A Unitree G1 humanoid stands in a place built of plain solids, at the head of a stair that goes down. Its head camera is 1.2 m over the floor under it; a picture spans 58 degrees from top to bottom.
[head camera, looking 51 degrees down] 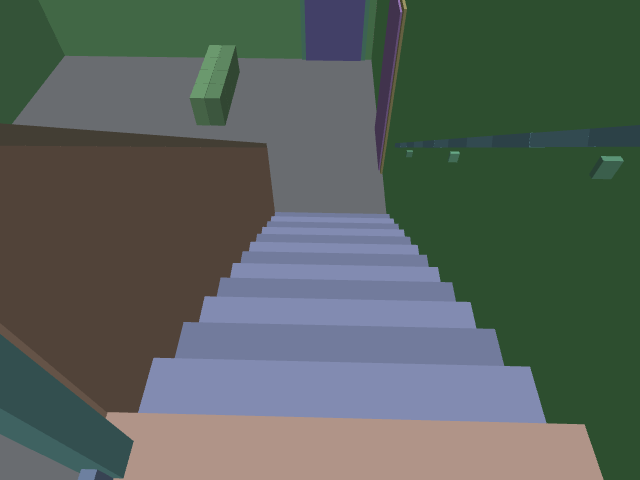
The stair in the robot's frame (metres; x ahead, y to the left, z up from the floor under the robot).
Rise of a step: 0.20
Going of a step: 0.24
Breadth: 1.28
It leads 1 degrees to the right of straight ahead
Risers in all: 13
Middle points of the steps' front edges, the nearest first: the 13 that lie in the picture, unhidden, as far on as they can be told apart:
0.36 -0.06 0.00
0.60 -0.07 -0.19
0.84 -0.07 -0.39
1.08 -0.08 -0.59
1.33 -0.09 -0.78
1.57 -0.09 -0.98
1.81 -0.10 -1.17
2.05 -0.10 -1.37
2.29 -0.11 -1.57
2.54 -0.12 -1.76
2.78 -0.12 -1.96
3.02 -0.13 -2.15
3.26 -0.13 -2.35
